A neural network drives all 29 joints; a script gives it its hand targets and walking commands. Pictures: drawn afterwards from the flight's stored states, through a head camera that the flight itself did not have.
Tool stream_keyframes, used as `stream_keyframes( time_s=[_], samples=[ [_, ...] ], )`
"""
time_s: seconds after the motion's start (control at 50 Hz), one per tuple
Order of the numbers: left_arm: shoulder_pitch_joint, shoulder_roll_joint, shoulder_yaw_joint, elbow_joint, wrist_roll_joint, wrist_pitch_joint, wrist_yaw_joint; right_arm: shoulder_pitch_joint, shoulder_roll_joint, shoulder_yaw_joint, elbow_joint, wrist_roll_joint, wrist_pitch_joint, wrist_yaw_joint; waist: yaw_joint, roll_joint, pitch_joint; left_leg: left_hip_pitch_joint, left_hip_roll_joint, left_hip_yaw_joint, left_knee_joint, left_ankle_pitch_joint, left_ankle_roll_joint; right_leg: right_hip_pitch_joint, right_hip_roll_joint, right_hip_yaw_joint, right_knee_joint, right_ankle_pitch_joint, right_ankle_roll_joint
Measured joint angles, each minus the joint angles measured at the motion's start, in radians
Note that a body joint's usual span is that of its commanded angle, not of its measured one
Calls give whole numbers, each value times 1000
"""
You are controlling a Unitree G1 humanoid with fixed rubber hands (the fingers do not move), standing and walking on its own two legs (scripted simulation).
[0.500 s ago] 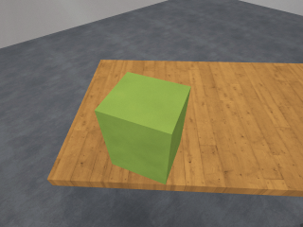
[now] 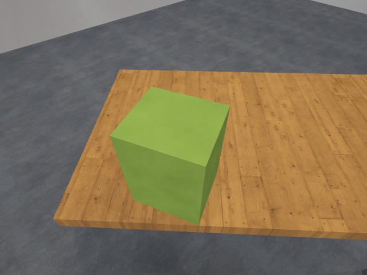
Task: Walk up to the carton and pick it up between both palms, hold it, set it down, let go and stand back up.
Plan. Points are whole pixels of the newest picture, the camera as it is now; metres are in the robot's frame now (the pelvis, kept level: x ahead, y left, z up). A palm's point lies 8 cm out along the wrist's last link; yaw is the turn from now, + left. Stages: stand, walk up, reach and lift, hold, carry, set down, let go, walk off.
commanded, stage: stand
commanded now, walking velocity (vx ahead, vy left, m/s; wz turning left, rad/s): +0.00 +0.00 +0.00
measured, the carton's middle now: (175, 158) +0.39 +0.04 +0.03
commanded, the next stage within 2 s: none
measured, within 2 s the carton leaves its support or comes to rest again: neither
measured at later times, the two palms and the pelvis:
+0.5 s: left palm out of the picture -0.01 +0.22 -0.14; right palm out of the picture -0.02 -0.22 -0.15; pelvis +0.01 +0.00 +0.00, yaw +0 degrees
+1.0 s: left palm out of the picture -0.01 +0.22 -0.14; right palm out of the picture -0.02 -0.22 -0.15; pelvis +0.01 +0.00 +0.00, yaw +0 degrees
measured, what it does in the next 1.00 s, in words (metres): stands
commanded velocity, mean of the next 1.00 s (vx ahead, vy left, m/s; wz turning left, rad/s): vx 0.00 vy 0.00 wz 0.00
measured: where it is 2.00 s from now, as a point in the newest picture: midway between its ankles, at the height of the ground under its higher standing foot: outside the picture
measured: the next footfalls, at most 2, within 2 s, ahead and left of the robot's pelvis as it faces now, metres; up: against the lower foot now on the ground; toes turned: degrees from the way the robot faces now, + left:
none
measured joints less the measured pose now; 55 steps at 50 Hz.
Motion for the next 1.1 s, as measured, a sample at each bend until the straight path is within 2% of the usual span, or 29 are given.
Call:
stream_keyframes(
  time_s=[1.1],
  samples=[
    [-16,-8,-9,38,-3,-4,6,-16,5,9,26,1,-2,-11,-1,3,5,15,6,3,-11,-10,-3,16,7,4,-16,-6,-1]
  ],
)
